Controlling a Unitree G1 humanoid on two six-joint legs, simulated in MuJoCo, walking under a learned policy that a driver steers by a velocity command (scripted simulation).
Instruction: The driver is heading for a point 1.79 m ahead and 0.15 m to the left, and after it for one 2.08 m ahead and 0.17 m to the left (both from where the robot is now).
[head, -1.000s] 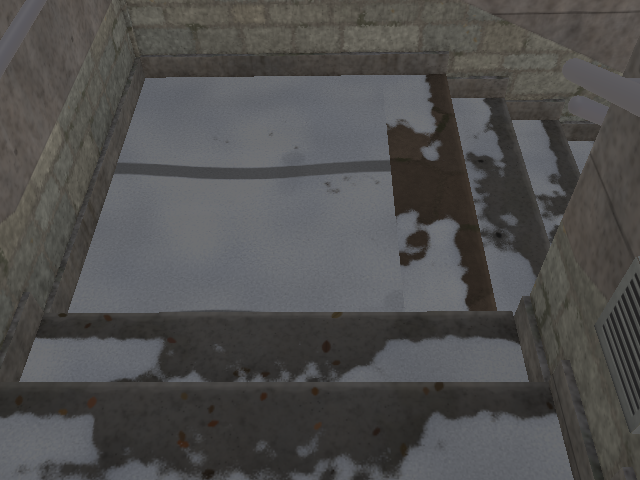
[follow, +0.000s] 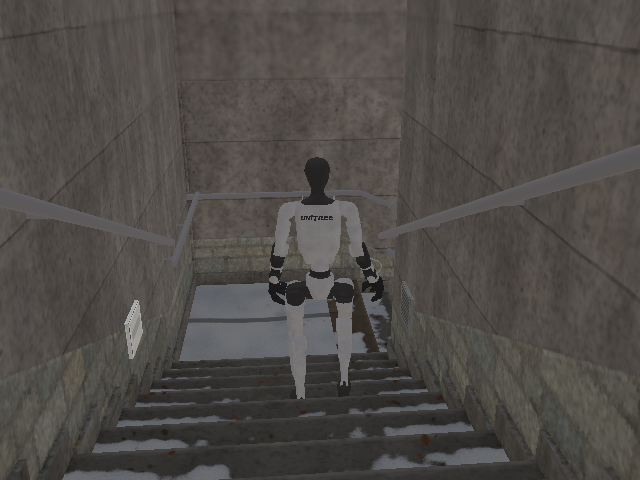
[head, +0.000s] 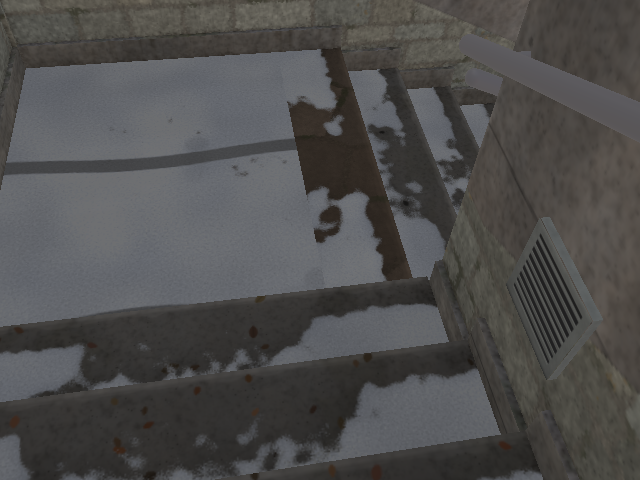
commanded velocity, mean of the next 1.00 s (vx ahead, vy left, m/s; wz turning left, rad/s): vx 0.00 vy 0.00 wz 0.12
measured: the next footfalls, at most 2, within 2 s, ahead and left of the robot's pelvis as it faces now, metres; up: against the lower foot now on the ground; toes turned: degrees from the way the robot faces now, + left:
right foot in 0.18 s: +0.04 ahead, -0.15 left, +0.00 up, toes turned -11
left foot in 0.80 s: +0.08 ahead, +0.09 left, +0.00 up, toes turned +11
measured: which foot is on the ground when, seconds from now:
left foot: down 0.00-0.18, up 0.20-0.78, down 0.80-1.00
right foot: up 0.00-0.16, down 0.18-0.80, up 0.82-1.00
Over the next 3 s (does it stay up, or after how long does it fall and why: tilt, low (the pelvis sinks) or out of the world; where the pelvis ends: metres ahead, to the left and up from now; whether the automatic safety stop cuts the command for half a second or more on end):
stays up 0.58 0.03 -0.32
